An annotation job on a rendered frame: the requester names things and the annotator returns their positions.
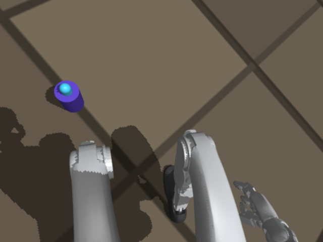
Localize bottle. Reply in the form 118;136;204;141
54;81;84;112

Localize right robot hand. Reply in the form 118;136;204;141
233;181;278;228

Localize right robot foot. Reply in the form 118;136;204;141
163;165;187;223

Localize right robot arm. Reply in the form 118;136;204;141
262;218;298;242

